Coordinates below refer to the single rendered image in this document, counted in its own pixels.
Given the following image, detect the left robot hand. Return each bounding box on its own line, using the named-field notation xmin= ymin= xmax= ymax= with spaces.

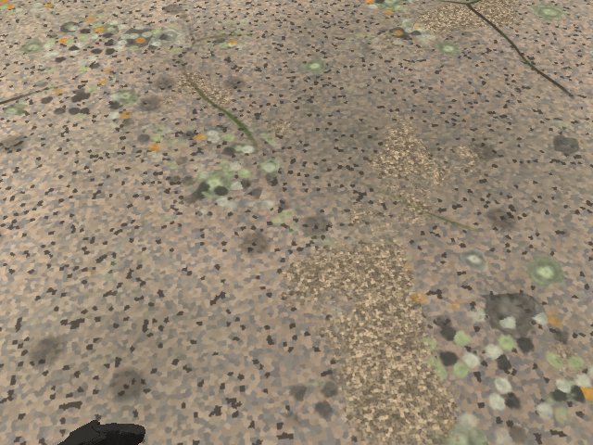
xmin=57 ymin=420 xmax=145 ymax=445

